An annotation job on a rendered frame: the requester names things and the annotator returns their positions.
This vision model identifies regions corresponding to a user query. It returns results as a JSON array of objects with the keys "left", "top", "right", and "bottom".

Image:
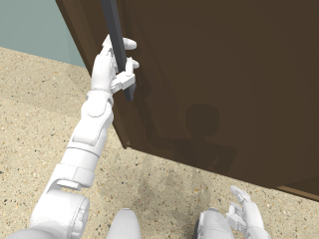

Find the wardrobe door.
[
  {"left": 80, "top": 0, "right": 319, "bottom": 189},
  {"left": 284, "top": 176, "right": 319, "bottom": 196}
]

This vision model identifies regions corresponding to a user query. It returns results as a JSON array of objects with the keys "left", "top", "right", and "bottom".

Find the handle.
[{"left": 101, "top": 0, "right": 137, "bottom": 102}]

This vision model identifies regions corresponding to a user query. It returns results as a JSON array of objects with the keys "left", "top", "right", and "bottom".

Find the left robot hand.
[{"left": 91, "top": 34, "right": 140, "bottom": 96}]

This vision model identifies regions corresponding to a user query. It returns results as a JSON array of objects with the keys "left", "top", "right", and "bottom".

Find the robot left forearm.
[{"left": 29, "top": 90, "right": 114, "bottom": 228}]

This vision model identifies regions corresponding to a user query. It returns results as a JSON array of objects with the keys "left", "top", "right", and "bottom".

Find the robot right forearm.
[{"left": 245, "top": 227, "right": 271, "bottom": 239}]

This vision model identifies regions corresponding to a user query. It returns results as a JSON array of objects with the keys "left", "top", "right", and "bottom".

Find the robot left upper arm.
[{"left": 4, "top": 188, "right": 91, "bottom": 239}]

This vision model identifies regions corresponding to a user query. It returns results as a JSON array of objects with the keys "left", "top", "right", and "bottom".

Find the robot thigh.
[
  {"left": 107, "top": 209, "right": 142, "bottom": 239},
  {"left": 197, "top": 210, "right": 235, "bottom": 239}
]

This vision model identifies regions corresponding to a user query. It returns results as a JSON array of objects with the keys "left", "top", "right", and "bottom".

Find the right robot thigh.
[{"left": 197, "top": 210, "right": 235, "bottom": 239}]

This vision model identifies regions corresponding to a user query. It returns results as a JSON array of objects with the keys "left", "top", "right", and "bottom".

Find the left robot thigh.
[{"left": 107, "top": 209, "right": 142, "bottom": 239}]

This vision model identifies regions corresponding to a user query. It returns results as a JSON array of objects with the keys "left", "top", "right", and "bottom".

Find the right robot hand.
[{"left": 225, "top": 185, "right": 264, "bottom": 236}]

